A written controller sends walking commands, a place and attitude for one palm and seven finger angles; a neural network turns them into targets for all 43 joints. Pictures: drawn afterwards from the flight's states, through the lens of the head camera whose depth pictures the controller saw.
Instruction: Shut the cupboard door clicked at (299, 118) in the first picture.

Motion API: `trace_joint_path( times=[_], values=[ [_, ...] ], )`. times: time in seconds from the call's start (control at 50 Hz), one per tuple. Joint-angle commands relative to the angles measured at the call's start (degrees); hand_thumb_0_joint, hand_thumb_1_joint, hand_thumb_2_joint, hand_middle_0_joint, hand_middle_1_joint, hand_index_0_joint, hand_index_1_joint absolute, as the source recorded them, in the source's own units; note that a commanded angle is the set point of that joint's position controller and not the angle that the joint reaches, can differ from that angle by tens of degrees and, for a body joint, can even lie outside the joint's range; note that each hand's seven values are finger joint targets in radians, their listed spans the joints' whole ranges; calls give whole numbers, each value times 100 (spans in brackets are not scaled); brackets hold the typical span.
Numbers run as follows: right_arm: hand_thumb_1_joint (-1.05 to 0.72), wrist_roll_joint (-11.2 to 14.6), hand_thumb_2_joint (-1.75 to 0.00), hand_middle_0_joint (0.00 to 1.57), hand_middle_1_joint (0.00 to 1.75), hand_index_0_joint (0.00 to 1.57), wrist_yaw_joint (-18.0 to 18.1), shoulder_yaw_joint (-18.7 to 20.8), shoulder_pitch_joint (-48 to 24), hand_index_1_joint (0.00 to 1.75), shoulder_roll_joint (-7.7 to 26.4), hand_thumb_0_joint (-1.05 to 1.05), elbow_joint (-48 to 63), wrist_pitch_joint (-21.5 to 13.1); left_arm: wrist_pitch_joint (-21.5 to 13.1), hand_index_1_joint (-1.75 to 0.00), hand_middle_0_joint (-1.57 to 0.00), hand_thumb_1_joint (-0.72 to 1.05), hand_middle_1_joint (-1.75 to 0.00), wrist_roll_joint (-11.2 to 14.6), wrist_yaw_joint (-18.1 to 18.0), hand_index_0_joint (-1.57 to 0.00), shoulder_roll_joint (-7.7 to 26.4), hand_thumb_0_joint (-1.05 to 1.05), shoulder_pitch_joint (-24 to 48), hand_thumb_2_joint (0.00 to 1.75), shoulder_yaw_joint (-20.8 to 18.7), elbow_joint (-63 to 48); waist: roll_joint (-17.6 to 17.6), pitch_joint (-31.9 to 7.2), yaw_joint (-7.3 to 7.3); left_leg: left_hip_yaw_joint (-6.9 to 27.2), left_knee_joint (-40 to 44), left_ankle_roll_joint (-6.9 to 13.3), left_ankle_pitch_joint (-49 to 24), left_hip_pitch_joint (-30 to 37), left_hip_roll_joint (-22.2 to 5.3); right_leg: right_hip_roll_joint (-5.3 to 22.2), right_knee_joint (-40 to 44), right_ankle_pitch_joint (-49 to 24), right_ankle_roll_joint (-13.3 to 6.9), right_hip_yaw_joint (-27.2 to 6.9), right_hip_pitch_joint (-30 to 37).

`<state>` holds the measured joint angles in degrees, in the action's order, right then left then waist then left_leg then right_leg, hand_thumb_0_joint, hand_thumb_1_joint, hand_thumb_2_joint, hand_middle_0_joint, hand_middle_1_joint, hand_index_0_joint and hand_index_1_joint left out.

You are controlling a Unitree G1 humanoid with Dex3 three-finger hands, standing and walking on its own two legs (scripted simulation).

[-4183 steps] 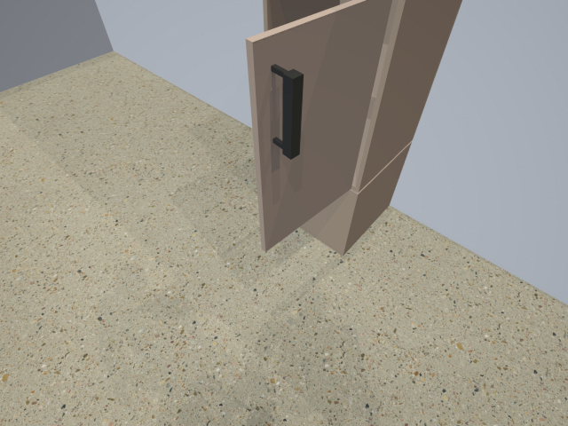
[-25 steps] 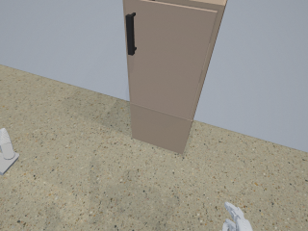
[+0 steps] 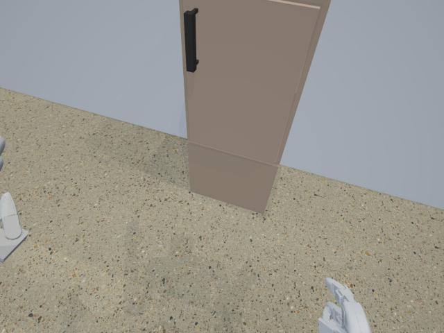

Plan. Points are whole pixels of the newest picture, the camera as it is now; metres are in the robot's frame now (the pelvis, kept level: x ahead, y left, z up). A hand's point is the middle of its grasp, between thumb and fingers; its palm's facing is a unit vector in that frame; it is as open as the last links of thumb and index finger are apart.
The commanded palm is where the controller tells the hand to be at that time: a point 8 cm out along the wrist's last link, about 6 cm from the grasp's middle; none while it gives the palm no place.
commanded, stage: stop stepping back and stand still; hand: left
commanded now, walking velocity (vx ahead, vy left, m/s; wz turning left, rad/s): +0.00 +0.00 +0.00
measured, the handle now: (193, 40) +0.90 +0.13 +0.11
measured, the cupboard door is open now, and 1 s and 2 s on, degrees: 0 0 0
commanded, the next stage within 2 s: let the arm hang, fingers relaxed in 0.48 s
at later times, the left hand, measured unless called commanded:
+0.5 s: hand (5, 260) +0.17 +0.27 +0.16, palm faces +0.45 -0.77 -0.45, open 7.4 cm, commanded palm +0.11 +0.30 +0.18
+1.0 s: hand out of the picture -0.01 +0.17 -0.18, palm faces +0.03 -0.98 -0.19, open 7.0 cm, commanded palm none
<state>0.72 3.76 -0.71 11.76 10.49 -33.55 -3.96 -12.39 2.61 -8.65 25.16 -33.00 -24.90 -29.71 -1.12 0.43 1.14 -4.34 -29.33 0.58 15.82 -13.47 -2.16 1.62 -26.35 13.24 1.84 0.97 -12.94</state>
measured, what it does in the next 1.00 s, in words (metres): stands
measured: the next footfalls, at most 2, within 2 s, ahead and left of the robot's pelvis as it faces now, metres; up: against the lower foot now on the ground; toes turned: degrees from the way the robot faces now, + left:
none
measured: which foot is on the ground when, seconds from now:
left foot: down 0.00-1.00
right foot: down 0.00-1.00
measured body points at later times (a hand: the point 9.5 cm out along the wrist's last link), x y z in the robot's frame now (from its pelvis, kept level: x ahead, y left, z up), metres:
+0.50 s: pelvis -0.03 +0.00 +0.00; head -0.03 +0.00 +0.45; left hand +0.14 +0.30 +0.19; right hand +0.13 -0.23 -0.08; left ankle +0.00 +0.11 -0.74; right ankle +0.01 -0.14 -0.74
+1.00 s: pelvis -0.04 -0.01 +0.00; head -0.02 +0.01 +0.44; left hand -0.01 +0.22 -0.16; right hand -0.01 -0.27 -0.14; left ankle +0.00 +0.11 -0.74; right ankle +0.01 -0.14 -0.74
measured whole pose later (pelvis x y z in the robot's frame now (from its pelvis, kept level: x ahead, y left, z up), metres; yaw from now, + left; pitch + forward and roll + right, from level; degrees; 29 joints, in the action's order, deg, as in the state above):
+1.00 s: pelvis -0.04 -0.01 +0.00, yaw +2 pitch -1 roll -1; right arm -1.7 -0.2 0.0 16.5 12.4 -56.4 2.3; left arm 2.1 -1.3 -0.6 12.0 -16.5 -0.8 53.5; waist -2.1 3.3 0.7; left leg -2.0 -30.5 -0.1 12.7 -17.1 -1.8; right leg 2.0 -29.1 12.0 0.5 3.2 -16.3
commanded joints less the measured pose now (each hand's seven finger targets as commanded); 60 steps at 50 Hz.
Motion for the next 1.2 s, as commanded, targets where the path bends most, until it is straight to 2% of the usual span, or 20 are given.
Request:
trace_joint_path(
  times=[0.0,0.1,0.24,0.32,0.54,0.56,0.58,0.6,0.64,0.66,0.7,0.74,0.78,0.82,0.86,0.92,0.96,1.06,1.14,1.18],
  values=[
    [-90,33,-90,20,30,20,92,280,-364,30,787,0,787,-232,-234,-30,-20,90,-30,41,-146,-20,721,0,99,90,-625,-653,610,-428,-96,372,934,6,-455,-657,-381,-6,101,-1142,-136,-143,810],
    [-90,32,-90,20,30,20,117,281,-412,30,797,0,742,-308,-210,-30,-20,90,-30,-25,-152,-20,624,0,564,90,-369,-727,445,-390,-108,369,948,31,15,-574,-272,26,320,-776,-134,-238,641],
    [-90,-2,-90,20,30,20,130,267,-459,30,766,0,647,-363,-217,-30,-20,90,-30,-111,-197,-20,705,0,873,90,-376,-781,398,-221,-115,439,1015,21,577,-535,-173,58,717,108,-174,-347,326],
    [-90,0,-90,20,30,20,133,295,-443,30,796,0,668,-360,-229,-30,-20,90,-30,-111,-206,-20,790,0,683,90,-520,-720,629,-288,-141,468,1174,4,644,-658,-187,-23,638,44,-160,-232,512],
    [-90,25,-90,20,30,20,124,284,-409,30,784,0,671,-358,-192,-30,-20,90,-30,-79,-164,-20,620,0,521,90,-357,-593,360,-336,-131,421,1076,-1,339,-595,-167,-26,665,-242,-138,-231,517],
    [-90,-59,-90,20,30,20,-461,497,-773,30,1891,0,-680,-695,635,-30,-20,90,-30,-479,676,-20,-162,0,734,90,1926,3774,547,199,66,656,227,26,-1111,-920,-354,391,-163,-942,-278,80,-265],
    [-90,-36,-90,20,30,20,-473,499,-357,30,1651,0,-659,-314,1097,-30,-20,90,-30,-381,810,-20,-237,0,832,90,1780,3863,758,-186,46,498,339,-42,-1368,-485,-452,360,-66,-627,-292,-206,-441],
    [-90,-57,-90,20,30,20,-449,489,-305,30,1610,0,-558,-214,1226,-30,-20,90,-30,-368,836,-20,-318,0,885,90,1823,3781,922,-139,37,580,455,25,-1131,-583,-583,240,-230,-110,-255,-83,-506],
    [-90,-133,-90,20,30,20,-434,437,-299,30,1613,0,-652,-77,1195,-30,-20,90,-30,-430,868,-20,-302,0,1164,90,1878,4252,491,-283,-39,884,589,214,-994,-880,-673,86,-587,216,-287,1,-301],
    [-90,-156,-90,20,30,20,-430,402,-340,30,1625,0,-658,-19,1186,-30,-20,90,-30,-444,870,-20,-231,0,1245,90,1913,4547,89,-282,-73,913,579,245,-959,-867,-639,92,-538,137,-300,-27,-192],
    [-90,-181,-90,20,30,20,-423,380,-302,30,1567,0,-798,83,1156,-30,-20,90,-30,-473,856,-20,-118,0,1408,90,1964,5239,-913,-516,-82,756,195,190,-998,-498,-387,336,-186,-329,-403,-312,-170],
    [-90,-180,-90,20,30,20,-419,334,-67,30,1347,0,-928,218,1193,-30,-20,90,-30,-464,814,-20,-91,0,1668,90,2052,5885,-1288,-633,33,572,-131,93,-893,-126,-93,681,72,-492,-595,-647,-370],
    [-90,-199,-90,20,30,20,-408,252,40,30,1123,0,-1130,330,1248,-30,-20,90,-30,-425,778,-20,-207,0,1853,90,2182,6432,-946,-584,86,497,-104,32,-705,109,-12,747,225,-211,-604,-691,-557],
    [-90,-205,-90,20,30,20,-398,222,31,30,1096,0,-1284,374,1268,-30,-20,90,-30,-410,756,-20,-277,0,1858,90,2242,6892,-131,-480,39,614,179,37,-721,115,-144,558,196,148,-472,-565,-537],
    [-90,-215,-90,20,30,20,-372,202,-19,30,995,0,-1490,400,1276,-30,-20,90,-30,-393,747,-20,-421,0,1766,90,2267,7367,534,-252,-43,715,550,51,-217,-235,-240,400,234,487,-372,-488,-334],
    [-90,-217,-90,20,30,20,-328,267,84,30,994,0,-1673,435,1261,-30,-20,90,-30,-406,737,-20,-469,0,1577,90,2174,7846,1055,-68,-110,758,768,58,364,-470,-254,306,376,512,-400,-385,-116],
    [-90,-211,-90,20,30,20,-310,274,244,30,905,0,-1845,450,1252,-30,-20,90,-30,-382,750,-20,-512,0,1541,90,2204,8127,1066,-42,-113,754,894,59,642,-547,-267,313,473,550,-402,-377,-13],
    [-90,-191,-90,20,30,20,-273,318,601,30,875,0,-2147,444,1207,-30,-20,90,-30,-368,752,-20,-535,0,1610,90,2211,8571,313,159,-54,722,872,65,497,-346,-292,371,754,746,-441,-468,-198],
    [-90,-179,-90,20,30,20,-260,316,779,30,813,0,-2339,424,1202,-30,-20,90,-30,-368,740,-20,-591,0,1592,90,2223,8824,-53,273,-45,694,941,93,337,-233,-326,384,800,724,-414,-429,-251],
    [-90,-177,-90,20,30,20,-253,310,820,30,794,0,-2415,410,1201,-30,-20,90,-30,-366,734,-20,-627,0,1572,90,2229,8913,-53,279,-50,683,979,100,253,-182,-343,375,779,609,-395,-406,-234]
  ],
)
